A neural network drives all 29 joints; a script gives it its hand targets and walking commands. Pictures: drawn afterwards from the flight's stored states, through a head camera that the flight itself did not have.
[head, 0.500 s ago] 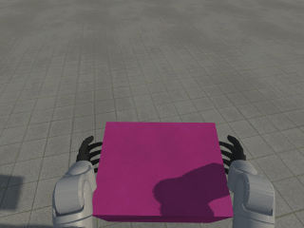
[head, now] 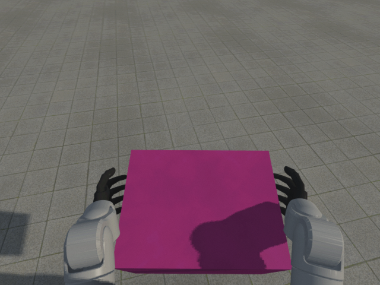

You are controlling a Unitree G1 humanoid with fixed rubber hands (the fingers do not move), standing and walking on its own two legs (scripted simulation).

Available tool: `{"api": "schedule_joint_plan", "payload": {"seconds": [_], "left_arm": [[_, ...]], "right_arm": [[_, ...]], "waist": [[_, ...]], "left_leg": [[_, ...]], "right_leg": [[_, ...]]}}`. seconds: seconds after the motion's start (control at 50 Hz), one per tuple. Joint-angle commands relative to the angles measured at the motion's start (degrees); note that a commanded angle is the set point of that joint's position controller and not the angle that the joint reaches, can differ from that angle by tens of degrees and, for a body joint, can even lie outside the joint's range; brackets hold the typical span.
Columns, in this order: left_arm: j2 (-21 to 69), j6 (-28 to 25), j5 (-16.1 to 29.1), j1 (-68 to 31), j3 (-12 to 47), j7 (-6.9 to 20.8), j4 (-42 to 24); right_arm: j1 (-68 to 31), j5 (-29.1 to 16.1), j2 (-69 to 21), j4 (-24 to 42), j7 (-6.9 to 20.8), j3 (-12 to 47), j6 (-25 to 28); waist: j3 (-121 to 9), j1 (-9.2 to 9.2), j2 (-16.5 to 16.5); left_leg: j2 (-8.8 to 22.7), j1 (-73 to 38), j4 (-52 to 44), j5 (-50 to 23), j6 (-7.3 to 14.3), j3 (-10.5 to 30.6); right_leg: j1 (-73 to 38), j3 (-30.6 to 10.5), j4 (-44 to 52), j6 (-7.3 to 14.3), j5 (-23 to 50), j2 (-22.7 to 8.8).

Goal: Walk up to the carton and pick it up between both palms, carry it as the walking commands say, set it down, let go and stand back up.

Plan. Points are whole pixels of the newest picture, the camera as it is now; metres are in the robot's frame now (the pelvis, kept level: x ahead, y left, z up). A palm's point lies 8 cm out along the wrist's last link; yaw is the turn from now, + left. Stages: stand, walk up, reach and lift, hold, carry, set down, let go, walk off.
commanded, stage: carry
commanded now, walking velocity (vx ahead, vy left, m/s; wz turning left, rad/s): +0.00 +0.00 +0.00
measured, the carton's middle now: (199, 214) +0.26 +0.00 +0.01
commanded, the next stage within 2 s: none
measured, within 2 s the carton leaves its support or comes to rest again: neither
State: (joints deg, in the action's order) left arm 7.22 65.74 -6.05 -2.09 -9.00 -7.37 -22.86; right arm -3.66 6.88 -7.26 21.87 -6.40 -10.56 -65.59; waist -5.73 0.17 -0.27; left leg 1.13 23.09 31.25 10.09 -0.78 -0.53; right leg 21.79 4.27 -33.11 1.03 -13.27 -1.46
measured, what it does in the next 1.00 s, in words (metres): stands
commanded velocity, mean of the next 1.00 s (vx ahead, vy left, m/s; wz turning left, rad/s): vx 0.00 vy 0.00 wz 0.00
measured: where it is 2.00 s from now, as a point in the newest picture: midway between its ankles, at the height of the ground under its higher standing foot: outside the picture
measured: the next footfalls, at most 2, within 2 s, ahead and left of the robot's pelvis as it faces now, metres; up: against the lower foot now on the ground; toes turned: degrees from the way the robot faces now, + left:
none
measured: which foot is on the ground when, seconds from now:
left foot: down 0.00-1.00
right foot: down 0.00-1.00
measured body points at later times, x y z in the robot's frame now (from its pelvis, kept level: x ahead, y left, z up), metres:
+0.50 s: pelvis +0.01 -0.01 +0.00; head -0.01 +0.00 +0.45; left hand +0.26 +0.18 +0.07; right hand +0.26 -0.19 +0.07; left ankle +0.07 +0.13 -0.73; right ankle +0.04 -0.11 -0.73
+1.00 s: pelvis +0.00 +0.00 +0.00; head -0.02 +0.00 +0.45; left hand +0.25 +0.18 +0.08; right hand +0.25 -0.19 +0.08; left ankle +0.07 +0.13 -0.73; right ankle +0.04 -0.11 -0.73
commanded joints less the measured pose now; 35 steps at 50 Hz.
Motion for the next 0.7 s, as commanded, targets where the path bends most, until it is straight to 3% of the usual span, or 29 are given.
{"api": "schedule_joint_plan", "payload": {"seconds": [0.0, 0.02, 0.04, 0.08, 0.12, 0.14, 0.16, 0.18, 0.2, 0.22, 0.24, 0.26, 0.28, 0.3, 0.34, 0.38, 0.42, 0.44, 0.46, 0.48, 0.52, 0.54, 0.56, 0.58, 0.6, 0.62, 0.64, 0.66, 0.68], "left_arm": [[45.28, -0.05, 20.16, -28.12, 40.36, 12.84, -3.67], [38.88, -1.65, 16.23, -26.88, 35.70, 13.11, 4.40], [49.74, -1.95, 23.46, -33.25, 46.57, 13.41, -14.79], [44.81, -2.68, 19.42, -33.54, 39.90, 13.47, -3.52], [50.23, -1.43, 23.28, -30.35, 45.38, 13.39, -11.99], [45.34, -1.39, 20.09, -29.53, 41.37, 13.07, -5.23], [43.98, -1.99, 19.35, -28.74, 39.76, 13.03, -3.57], [48.89, -1.22, 22.26, -30.75, 44.00, 13.35, -9.70], [49.28, -0.90, 23.31, -30.51, 43.87, 13.42, -10.80], [42.42, -2.02, 19.02, -30.23, 39.56, 13.12, -4.13], [46.78, -1.48, 22.58, -30.15, 44.25, 13.24, -12.32], [49.82, -1.30, 23.81, -32.24, 45.18, 13.50, -12.12], [41.78, -1.74, 18.12, -26.89, 37.99, 13.48, 0.23], [49.00, -1.64, 24.11, -30.36, 45.08, 13.44, -14.30], [40.98, -3.03, 17.19, -28.77, 36.56, 13.26, 2.51], [49.29, -2.85, 23.95, -31.19, 45.42, 13.69, -13.18], [44.36, -2.33, 19.54, -25.78, 39.83, 13.39, -4.70], [46.67, -2.96, 21.12, -31.10, 42.39, 13.43, -8.52], [37.87, -3.74, 15.17, -28.75, 34.38, 13.39, 6.11], [49.95, -3.33, 23.39, -31.88, 46.43, 13.44, -14.00], [42.48, -2.98, 17.42, -29.60, 36.79, 13.24, -0.42], [49.93, -2.89, 23.50, -32.87, 45.12, 13.49, -14.18], [43.42, -2.74, 18.53, -28.80, 39.10, 13.43, -2.81], [46.23, -2.19, 20.62, -30.39, 41.95, 12.92, -7.40], [40.32, -3.28, 16.30, -27.63, 35.22, 13.44, 4.56], [48.85, -3.08, 23.34, -30.46, 45.11, 13.55, -13.60], [47.48, -2.74, 21.01, -29.14, 40.90, 13.39, -5.24], [46.93, -3.26, 20.97, -28.93, 41.19, 13.29, -6.35], [40.25, -4.12, 15.82, -26.63, 35.17, 13.30, 5.22]], "right_arm": [[-27.85, -20.36, -45.62, 4.24, 11.43, 41.65, 0.26], [-23.68, -16.18, -40.05, -7.08, 12.00, 36.56, 1.13], [-29.02, -23.70, -51.11, 11.80, 12.73, 46.11, 1.53], [-29.74, -19.34, -45.82, 1.00, 12.70, 39.71, 2.47], [-27.13, -22.65, -50.25, 11.31, 12.28, 45.41, 1.01], [-26.71, -19.91, -45.55, 4.45, 12.03, 40.64, 1.49], [-26.14, -19.48, -43.92, 3.27, 12.13, 40.69, 1.51], [-30.33, -22.93, -49.91, 10.87, 12.10, 46.00, 1.19], [-28.58, -22.99, -49.85, 11.11, 11.85, 45.61, 0.60], [-24.77, -18.73, -44.49, -0.40, 12.25, 39.34, 1.30], [-25.52, -22.17, -48.79, 8.81, 12.11, 44.48, 0.70], [-27.24, -21.72, -50.23, 9.23, 11.89, 44.37, 0.93], [-25.25, -17.92, -41.71, 0.24, 11.98, 38.59, 1.83], [-26.27, -22.95, -50.32, 11.94, 11.77, 46.08, 1.09], [-25.16, -16.15, -40.99, -4.54, 12.20, 36.28, 2.31], [-26.68, -22.33, -49.83, 10.29, 12.09, 45.04, 2.07], [-25.86, -20.77, -45.56, 5.02, 12.10, 43.14, 1.98], [-27.15, -20.99, -47.48, 6.10, 12.41, 42.81, 2.21], [-24.97, -14.67, -38.60, -8.88, 12.40, 34.32, 3.25], [-28.47, -24.14, -51.83, 11.22, 12.84, 47.17, 2.55], [-28.75, -18.96, -44.59, -1.68, 12.46, 39.83, 2.35], [-28.35, -23.52, -52.05, 11.06, 12.48, 46.30, 1.81], [-26.44, -19.45, -45.01, 0.92, 12.48, 40.34, 2.13], [-27.00, -20.72, -47.47, 4.20, 12.00, 42.02, 1.81], [-26.01, -16.66, -40.95, -5.29, 12.41, 36.30, 2.98], [-27.39, -23.22, -50.55, 11.41, 12.23, 45.77, 2.55], [-28.71, -21.24, -48.11, 5.98, 11.85, 42.73, 2.40], [-26.53, -20.93, -47.47, 5.89, 11.81, 43.02, 2.48], [-25.76, -16.26, -40.48, -4.62, 12.13, 36.38, 3.88]], "waist": [[-13.03, 0.16, 1.07], [-12.86, 0.06, 0.49], [-14.50, 0.27, 4.75], [-14.66, 0.24, 1.64], [-14.49, 0.21, -0.11], [-15.97, 0.38, 4.27], [-14.82, 0.12, -0.71], [-14.23, 0.14, -3.63], [-15.60, 0.21, -1.50], [-16.21, 0.12, 1.82], [-14.71, 0.01, -0.14], [-15.83, -0.01, -0.26], [-15.75, 0.26, 0.81], [-17.29, 0.02, -1.94], [-16.72, -0.06, -0.34], [-15.53, -0.01, -0.85], [-15.58, -0.17, -3.22], [-15.49, -0.43, 0.54], [-14.81, -0.07, 2.10], [-13.87, -0.06, 1.86], [-11.29, -0.11, -2.08], [-12.15, -0.14, -1.68], [-13.79, -0.15, -0.05], [-12.48, 0.07, 1.57], [-15.02, 0.07, 0.11], [-15.04, 0.04, -1.35], [-14.14, -0.12, -3.48], [-15.64, -0.12, -1.95], [-17.75, 0.04, 0.77]], "left_leg": [[3.74, -5.71, -5.69, 0.05, 3.31, 5.47], [4.75, -5.49, -7.09, 2.17, 3.23, 6.30], [4.55, -6.27, -6.40, -0.29, 2.96, 5.25], [5.07, -5.06, -7.36, 1.60, 3.46, 6.41], [4.83, -5.83, -6.73, -2.20, 3.29, 6.06], [4.37, -6.97, -5.30, -3.10, 3.25, 4.86], [4.02, -6.16, -6.57, 0.66, 3.17, 6.14], [4.50, -6.59, -5.27, -1.66, 3.19, 5.07], [4.04, -7.50, -4.01, -5.28, 3.15, 4.20], [4.05, -8.03, -4.91, -4.07, 2.93, 4.71], [3.41, -7.35, -5.15, 2.28, 3.32, 3.81], [4.43, -6.87, -5.41, -3.22, 3.52, 5.24], [3.82, -6.71, -4.59, -3.46, 2.96, 4.79], [3.52, -6.78, -3.24, -4.22, 3.56, 4.24], [4.48, -8.67, -4.42, -4.50, 3.20, 5.07], [4.47, -7.58, -3.67, -6.94, 3.39, 4.90], [2.80, -7.31, -3.02, -0.57, 2.72, 3.61], [3.59, -8.29, -3.51, -1.00, 3.01, 4.07], [3.80, -6.66, -4.51, -2.14, 3.22, 4.40], [4.23, -6.63, -4.67, -3.49, 3.15, 4.36], [3.16, -5.99, -4.29, 2.66, 3.34, 3.33], [2.45, -5.02, -4.64, 3.83, 2.75, 2.91], [3.18, -7.56, -5.28, 1.74, 3.06, 3.82], [3.45, -6.28, -5.20, -0.72, 3.12, 4.01], [4.18, -7.94, -4.66, -2.45, 3.59, 4.26], [4.17, -6.14, -4.07, -2.50, 2.67, 4.03], [3.87, -5.64, -3.43, -3.72, 2.59, 4.08], [2.91, -6.61, -3.22, -1.85, 2.47, 2.76], [4.03, -8.51, -2.70, -5.05, 2.86, 3.73]], "right_leg": [[-4.38, -5.47, 6.24, 1.20, -3.43, -4.66], [-3.23, -6.03, 7.16, 1.39, -5.65, -4.51], [-4.42, -5.68, 5.56, 1.67, -3.05, -5.13], [-5.74, -5.22, 4.95, 1.32, -2.94, -3.98], [-5.03, -4.71, 5.71, 1.32, -1.44, -4.37], [-6.20, -5.02, 5.28, 0.99, 0.85, -4.80], [-5.46, -6.01, 6.05, 1.38, -2.46, -4.92], [-4.76, -5.10, 7.13, 0.73, -1.97, -4.66], [-5.53, -5.57, 6.12, 1.05, 2.19, -5.29], [-6.55, -4.61, 4.92, 0.96, 1.12, -4.95], [-3.47, -6.11, 8.28, 1.21, -4.39, -5.13], [-6.46, -5.19, 6.00, 1.49, -1.12, -4.83], [-5.93, -5.25, 5.89, 1.44, -0.84, -5.36], [-8.21, -5.57, 6.48, 1.38, 2.53, -5.39], [-5.63, -6.08, 5.47, 1.96, 2.94, -5.14], [-5.71, -5.88, 5.37, 1.76, 5.13, -5.27], [-5.71, -7.77, 7.90, 1.94, 2.54, -6.84], [-3.72, -7.70, 7.75, 1.99, -0.15, -6.45], [-4.93, -5.26, 6.98, 1.33, -3.68, -5.76], [-5.47, -5.25, 5.72, 1.72, 1.09, -5.39], [-3.89, -6.91, 9.93, 1.55, -5.85, -6.09], [-2.88, -7.23, 10.04, 1.84, -7.29, -6.51], [-2.14, -7.22, 8.18, 1.71, -6.63, -6.31], [-3.99, -6.09, 7.75, 1.46, -3.48, -5.49], [-4.39, -6.01, 7.33, 1.34, -1.41, -5.10], [-7.02, -5.06, 7.42, 1.46, 0.34, -4.91], [-7.17, -5.95, 7.30, 1.85, 2.95, -4.88], [-6.40, -5.85, 7.14, 1.92, 1.44, -5.54], [-7.54, -5.93, 6.16, 2.16, 4.41, -5.52]]}}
